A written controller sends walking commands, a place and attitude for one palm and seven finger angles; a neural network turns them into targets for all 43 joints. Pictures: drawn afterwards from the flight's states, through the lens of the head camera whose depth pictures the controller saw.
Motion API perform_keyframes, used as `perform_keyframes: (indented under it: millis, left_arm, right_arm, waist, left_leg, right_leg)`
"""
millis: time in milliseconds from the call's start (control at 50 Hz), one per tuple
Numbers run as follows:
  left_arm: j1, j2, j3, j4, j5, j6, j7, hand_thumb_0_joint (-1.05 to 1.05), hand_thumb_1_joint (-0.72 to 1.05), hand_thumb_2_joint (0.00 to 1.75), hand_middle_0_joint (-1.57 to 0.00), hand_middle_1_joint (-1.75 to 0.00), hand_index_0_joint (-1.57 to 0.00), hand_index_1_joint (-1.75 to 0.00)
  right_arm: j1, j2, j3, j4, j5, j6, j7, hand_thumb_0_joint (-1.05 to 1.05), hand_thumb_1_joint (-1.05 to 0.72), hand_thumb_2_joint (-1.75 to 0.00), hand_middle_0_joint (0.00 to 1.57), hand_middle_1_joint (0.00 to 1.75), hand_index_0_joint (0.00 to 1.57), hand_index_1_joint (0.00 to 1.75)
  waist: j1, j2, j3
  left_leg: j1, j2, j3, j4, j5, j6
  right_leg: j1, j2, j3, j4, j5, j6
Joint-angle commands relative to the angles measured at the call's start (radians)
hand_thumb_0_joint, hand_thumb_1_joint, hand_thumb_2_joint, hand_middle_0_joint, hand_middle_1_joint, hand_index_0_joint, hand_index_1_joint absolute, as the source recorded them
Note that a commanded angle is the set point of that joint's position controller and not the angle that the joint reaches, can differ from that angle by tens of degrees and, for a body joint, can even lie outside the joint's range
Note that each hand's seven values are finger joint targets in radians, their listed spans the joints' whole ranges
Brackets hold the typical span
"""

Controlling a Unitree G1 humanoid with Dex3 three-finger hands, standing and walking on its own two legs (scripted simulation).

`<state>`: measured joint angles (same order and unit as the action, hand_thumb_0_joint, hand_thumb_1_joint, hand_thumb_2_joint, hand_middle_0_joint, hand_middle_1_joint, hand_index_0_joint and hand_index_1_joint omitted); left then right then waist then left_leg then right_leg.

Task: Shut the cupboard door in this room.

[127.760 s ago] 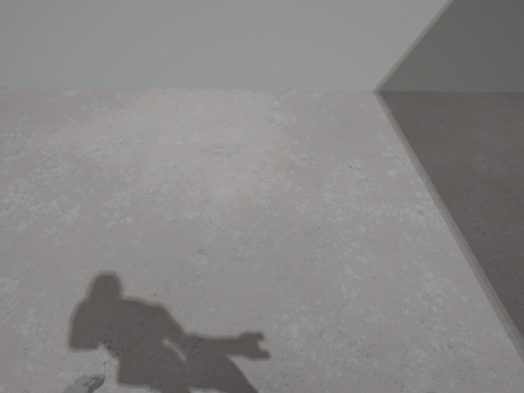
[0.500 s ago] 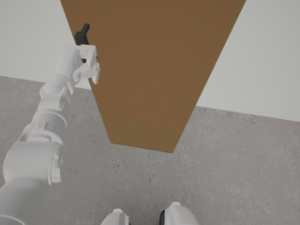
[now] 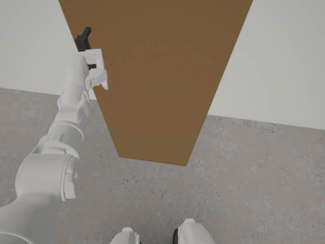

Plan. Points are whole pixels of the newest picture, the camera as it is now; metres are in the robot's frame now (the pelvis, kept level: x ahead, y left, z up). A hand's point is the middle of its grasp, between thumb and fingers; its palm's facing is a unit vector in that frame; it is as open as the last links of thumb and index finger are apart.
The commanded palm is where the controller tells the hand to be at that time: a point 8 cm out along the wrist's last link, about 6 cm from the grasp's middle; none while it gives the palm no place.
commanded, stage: pull the fist back off the door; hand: left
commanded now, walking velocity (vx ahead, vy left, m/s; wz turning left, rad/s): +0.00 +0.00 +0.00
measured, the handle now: (90, 54) +0.57 +0.15 +0.12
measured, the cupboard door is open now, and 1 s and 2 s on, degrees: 0 0 0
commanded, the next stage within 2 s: draw the hand back to the body in 0.50 s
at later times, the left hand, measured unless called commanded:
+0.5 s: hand (96, 97) +0.43 +0.12 +0.12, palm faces -0.03 -1.00 -0.02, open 3.1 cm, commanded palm +0.41 +0.16 +0.12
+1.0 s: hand (76, 113) +0.36 +0.15 +0.15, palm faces -0.02 -1.00 -0.03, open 3.1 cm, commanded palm +0.34 +0.20 +0.15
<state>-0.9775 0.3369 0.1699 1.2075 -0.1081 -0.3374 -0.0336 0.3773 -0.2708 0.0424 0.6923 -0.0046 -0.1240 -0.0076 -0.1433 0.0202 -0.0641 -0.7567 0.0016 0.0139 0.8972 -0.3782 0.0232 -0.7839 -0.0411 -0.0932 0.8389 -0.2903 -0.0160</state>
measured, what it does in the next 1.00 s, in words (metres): stands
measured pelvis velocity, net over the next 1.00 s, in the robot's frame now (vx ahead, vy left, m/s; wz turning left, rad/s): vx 0.05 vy -0.01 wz -0.02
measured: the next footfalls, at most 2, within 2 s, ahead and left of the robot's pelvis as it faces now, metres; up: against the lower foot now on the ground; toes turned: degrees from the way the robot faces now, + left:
none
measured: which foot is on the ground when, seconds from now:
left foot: down 0.00-1.00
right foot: down 0.00-1.00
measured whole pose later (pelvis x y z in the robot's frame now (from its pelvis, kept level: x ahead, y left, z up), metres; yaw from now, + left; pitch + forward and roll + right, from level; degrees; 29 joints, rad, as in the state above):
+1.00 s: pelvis +0.05 -0.01 +0.03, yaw -1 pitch +1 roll +0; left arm -0.09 0.22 0.13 0.22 -0.22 -0.09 -0.16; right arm 0.28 -0.25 0.04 0.60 0.06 -0.07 -0.06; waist 0.01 0.06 -0.05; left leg -0.29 0.01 0.04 0.64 -0.37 0.01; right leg -0.36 -0.01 -0.07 0.63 -0.30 -0.02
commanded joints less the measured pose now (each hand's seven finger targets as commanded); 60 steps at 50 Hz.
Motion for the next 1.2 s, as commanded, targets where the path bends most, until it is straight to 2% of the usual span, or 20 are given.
perform_keyframes:
  millis: [0, 60, 140, 240, 280, 340, 380, 440, 520, 600, 620, 680, 720, 800, 860, 980, 1100, 1120, 1140, 1180]
  left_arm:
    - [-0.483, 0.065, 0.013, -0.275, -0.053, -0.065, -0.064, 0.00, 0.90, 0.90, -1.30, -1.50, -1.30, -1.50]
    - [-0.362, 0.075, 0.043, -0.322, -0.053, -0.086, -0.056, 0.00, 0.90, 0.90, -1.30, -1.50, -1.30, -1.50]
    - [-0.156, 0.141, 0.123, -0.365, -0.035, -0.085, -0.022, 0.00, 0.90, 0.90, -1.30, -1.50, -1.30, -1.50]
    - [0.044, 0.180, 0.169, -0.599, -0.027, -0.082, -0.010, 0.00, 0.90, 0.90, -1.30, -1.50, -1.30, -1.50]
    - [0.111, 0.128, 0.125, -0.733, -0.039, -0.087, -0.026, 0.00, 0.90, 0.90, -1.30, -1.50, -1.30, -1.50]
    - [0.179, 0.048, 0.049, -0.833, -0.065, -0.075, -0.061, 0.00, 0.90, 0.90, -1.30, -1.50, -1.30, -1.50]
    - [0.232, 0.018, 0.017, -0.840, -0.083, -0.041, -0.084, 0.00, 0.90, 0.90, -1.30, -1.50, -1.30, -1.50]
    - [0.195, -0.071, -0.077, -0.891, -0.094, -0.002, -0.104, 0.00, 0.90, 0.90, -1.30, -1.50, -1.30, -1.50]
    - [0.141, -0.081, -0.097, -0.880, -0.089, 0.038, -0.086, 0.00, 0.90, 0.90, -1.30, -1.50, -1.30, -1.50]
    - [0.120, -0.024, -0.040, -0.851, -0.075, 0.032, -0.059, 0.00, 0.90, 0.90, -1.30, -1.50, -1.30, -1.50]
    - [0.158, 0.022, 0.004, -0.862, -0.071, 0.025, -0.049, 0.00, 0.90, 0.90, -1.30, -1.50, -1.30, -1.50]
    - [0.299, 0.047, 0.044, -0.951, -0.068, 0.022, -0.044, 0.00, 0.90, 0.90, -1.30, -1.50, -1.30, -1.50]
    - [0.421, 0.083, 0.088, -0.936, -0.074, 0.046, -0.055, 0.00, 0.90, 0.90, -1.30, -1.50, -1.30, -1.50]
    - [0.510, 0.018, 0.032, -1.027, -0.095, 0.111, -0.097, 0.00, 0.90, 0.90, -1.30, -1.50, -1.30, -1.50]
    - [0.535, -0.025, -0.011, -1.140, -0.122, 0.154, -0.126, 0.00, 0.90, 0.90, -1.30, -1.50, -1.30, -1.50]
    - [0.567, 0.025, 0.012, -1.311, -0.135, 0.195, -0.140, 0.00, 0.90, 0.90, -1.30, -1.50, -1.30, -1.50]
    - [0.665, 0.094, 0.092, -1.346, -0.146, 0.249, -0.143, 0.00, 0.90, 0.90, -1.16, -1.35, -1.16, -1.35]
    - [0.694, 0.162, 0.075, -1.394, -0.030, 0.227, -0.028, 0.00, 0.90, 0.90, -1.13, -1.32, -1.13, -1.32]
    - [0.739, 0.073, 0.030, -1.387, -0.016, 0.223, 0.022, 0.00, 0.90, 0.90, -1.11, -1.29, -1.11, -1.29]
    - [0.844, 0.068, 0.034, -1.407, -0.002, 0.227, 0.062, 0.00, 0.90, 0.90, -1.05, -1.23, -1.05, -1.23]
  right_arm:
    - [0.083, -0.170, -0.076, -0.099, 0.015, -0.024, -0.017, 0.00, -0.90, -0.90, 0.20, 0.30, 0.20, 0.30]
    - [0.079, -0.161, -0.078, -0.115, 0.015, -0.012, -0.012, 0.00, -0.90, -0.90, 0.20, 0.30, 0.20, 0.30]
    - [0.059, -0.151, -0.081, -0.151, 0.017, 0.015, -0.007, 0.00, -0.90, -0.90, 0.20, 0.30, 0.20, 0.30]
    - [0.017, -0.134, -0.089, -0.205, 0.024, 0.037, -0.007, 0.00, -0.90, -0.90, 0.20, 0.30, 0.20, 0.30]
    - [-0.011, -0.121, -0.093, -0.224, 0.030, 0.035, -0.006, 0.00, -0.90, -0.90, 0.20, 0.30, 0.20, 0.30]
    - [-0.034, -0.112, -0.096, -0.220, 0.042, 0.025, -0.013, 0.00, -0.90, -0.90, 0.20, 0.30, 0.20, 0.30]
    - [-0.046, -0.115, -0.095, -0.212, 0.048, 0.027, -0.021, 0.00, -0.90, -0.90, 0.20, 0.30, 0.20, 0.30]
    - [-0.077, -0.106, -0.091, -0.201, 0.058, 0.014, -0.034, 0.00, -0.90, -0.90, 0.20, 0.30, 0.20, 0.30]
    - [-0.093, -0.108, -0.082, -0.184, 0.055, 0.009, -0.047, 0.00, -0.90, -0.90, 0.20, 0.30, 0.20, 0.30]
    - [-0.120, -0.104, -0.072, -0.177, 0.047, 0.008, -0.050, 0.00, -0.90, -0.90, 0.20, 0.30, 0.20, 0.30]
    - [-0.122, -0.106, -0.072, -0.183, 0.044, 0.009, -0.051, 0.00, -0.90, -0.90, 0.20, 0.30, 0.20, 0.30]
    - [-0.156, -0.089, -0.063, -0.222, 0.042, 0.008, -0.040, 0.00, -0.90, -0.90, 0.20, 0.30, 0.20, 0.30]
    - [-0.160, -0.091, -0.062, -0.236, 0.045, 0.017, -0.037, 0.00, -0.90, -0.90, 0.20, 0.30, 0.20, 0.30]
    - [-0.193, -0.090, -0.059, -0.267, 0.062, 0.025, -0.036, 0.00, -0.90, -0.90, 0.20, 0.30, 0.20, 0.30]
    - [-0.208, -0.092, -0.058, -0.278, 0.069, 0.014, -0.045, 0.00, -0.90, -0.90, 0.20, 0.30, 0.20, 0.30]
    - [-0.234, -0.090, -0.047, -0.266, 0.067, -0.021, -0.072, 0.00, -0.90, -0.90, 0.20, 0.30, 0.20, 0.30]
    - [-0.273, -0.086, -0.031, -0.260, 0.067, -0.044, -0.087, 0.00, -0.90, -0.90, 0.20, 0.30, 0.20, 0.30]
    - [-0.269, -0.071, -0.046, -0.247, 0.045, -0.035, -0.096, 0.00, -0.90, -0.90, 0.20, 0.30, 0.20, 0.30]
    - [-0.288, -0.054, -0.038, -0.249, 0.040, -0.031, -0.097, 0.00, -0.90, -0.90, 0.20, 0.30, 0.20, 0.30]
    - [-0.288, -0.063, -0.038, -0.248, 0.035, -0.022, -0.093, 0.00, -0.90, -0.90, 0.20, 0.30, 0.20, 0.30]
  waist:
    - [-0.027, 0.002, -0.406]
    - [0.016, -0.006, -0.406]
    - [0.071, -0.059, -0.382]
    - [0.125, -0.057, -0.421]
    - [0.128, -0.029, -0.433]
    - [0.108, -0.017, -0.372]
    - [0.091, -0.055, -0.319]
    - [0.066, 0.009, -0.262]
    - [0.051, -0.039, -0.217]
    - [0.081, -0.052, -0.277]
    - [0.106, -0.036, -0.304]
    - [0.164, 0.023, -0.396]
    - [0.183, -0.021, -0.375]
    - [0.166, -0.070, -0.235]
    - [0.152, -0.050, -0.201]
    - [0.141, -0.016, -0.168]
    - [0.169, -0.003, -0.124]
    - [0.176, -0.013, -0.072]
    - [0.166, -0.025, -0.034]
    - [0.175, -0.008, -0.010]
  left_leg:
    - [0.218, -0.010, -0.064, -0.191, -0.031, -0.011]
    - [0.218, -0.011, -0.048, -0.197, 0.031, -0.010]
    - [0.171, -0.017, -0.006, -0.208, 0.093, -0.001]
    - [0.205, -0.017, 0.031, -0.227, 0.219, 0.003]
    - [0.255, -0.014, 0.042, -0.230, 0.261, 0.003]
    - [0.309, -0.007, 0.039, -0.239, 0.295, 0.003]
    - [0.319, -0.005, 0.033, -0.250, 0.255, 0.003]
    - [0.376, -0.006, 0.020, -0.257, 0.242, 0.000]
    - [0.392, -0.009, -0.005, -0.261, 0.199, -0.001]
    - [0.385, -0.013, -0.013, -0.256, 0.216, -0.008]
    - [0.396, -0.014, -0.010, -0.258, 0.240, -0.008]
    - [0.421, -0.015, 0.002, -0.272, 0.343, -0.014]
    - [0.399, -0.012, 0.009, -0.283, 0.365, -0.012]
    - [0.390, -0.005, 0.021, -0.323, 0.326, -0.006]
    - [0.431, -0.004, 0.012, -0.339, 0.308, -0.003]
    - [0.484, -0.006, -0.008, -0.370, 0.223, -0.001]
    - [0.481, -0.012, -0.012, -0.404, 0.164, -0.002]
    - [0.471, -0.002, -0.005, -0.443, 0.166, 0.001]
    - [0.481, -0.004, -0.003, -0.459, 0.144, 0.001]
    - [0.495, 0.001, -0.006, -0.482, 0.144, -0.002]
  right_leg:
    - [0.229, 0.052, 0.066, -0.148, -0.013, -0.006]
    - [0.277, 0.054, 0.064, -0.145, 0.031, -0.006]
    - [0.390, 0.053, 0.080, -0.155, 0.111, -0.002]
    - [0.544, 0.048, 0.101, -0.160, 0.290, 0.000]
    - [0.565, 0.051, 0.100, -0.163, 0.352, -0.001]
    - [0.547, 0.055, 0.092, -0.181, 0.387, 0.001]
    - [0.518, 0.053, 0.089, -0.206, 0.342, 0.007]
    - [0.456, 0.051, 0.079, -0.223, 0.303, 0.005]
    - [0.414, 0.044, 0.064, -0.229, 0.236, 0.006]
    - [0.448, 0.035, 0.068, -0.204, 0.245, 0.001]
    - [0.478, 0.034, 0.070, -0.195, 0.263, -0.002]
    - [0.585, 0.028, 0.073, -0.174, 0.378, -0.010]
    - [0.629, 0.029, 0.072, -0.184, 0.412, -0.008]
    - [0.603, 0.036, 0.064, -0.232, 0.390, -0.001]
    - [0.591, 0.039, 0.056, -0.261, 0.350, 0.001]
    - [0.571, 0.041, 0.054, -0.305, 0.221, 0.000]
    - [0.591, 0.035, 0.059, -0.344, 0.120, -0.003]
    - [0.614, 0.011, 0.090, -0.405, 0.089, -0.004]
    - [0.599, 0.013, 0.090, -0.425, 0.052, 0.002]
    - [0.622, 0.016, 0.079, -0.433, 0.053, 0.001]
